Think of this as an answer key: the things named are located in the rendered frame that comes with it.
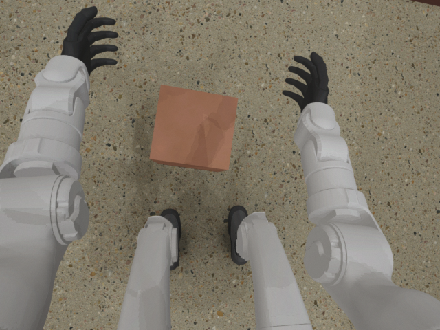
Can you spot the carton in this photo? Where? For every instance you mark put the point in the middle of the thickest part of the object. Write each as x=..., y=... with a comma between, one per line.
x=193, y=129

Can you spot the robot left hand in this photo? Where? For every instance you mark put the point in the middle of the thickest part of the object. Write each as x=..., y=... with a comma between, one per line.
x=79, y=40

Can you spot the robot right hand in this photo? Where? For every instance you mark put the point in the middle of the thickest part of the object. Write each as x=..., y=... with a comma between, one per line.
x=316, y=89

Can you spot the robot left forearm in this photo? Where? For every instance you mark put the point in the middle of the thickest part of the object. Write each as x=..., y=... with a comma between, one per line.
x=52, y=127

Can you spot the right robot thigh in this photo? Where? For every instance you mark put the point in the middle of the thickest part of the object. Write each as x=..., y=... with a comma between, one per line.
x=277, y=299

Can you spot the robot right upper arm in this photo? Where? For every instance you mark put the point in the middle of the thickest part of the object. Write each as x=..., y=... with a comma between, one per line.
x=354, y=264

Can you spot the robot thigh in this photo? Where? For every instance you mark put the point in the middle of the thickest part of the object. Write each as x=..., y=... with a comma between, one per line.
x=146, y=304
x=277, y=299

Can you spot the robot left upper arm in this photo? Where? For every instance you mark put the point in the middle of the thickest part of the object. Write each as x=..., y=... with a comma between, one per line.
x=39, y=217

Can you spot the robot right forearm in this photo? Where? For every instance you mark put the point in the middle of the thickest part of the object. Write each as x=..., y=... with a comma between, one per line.
x=332, y=191

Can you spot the left robot thigh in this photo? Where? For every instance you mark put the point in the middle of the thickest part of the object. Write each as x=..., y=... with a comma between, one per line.
x=146, y=304

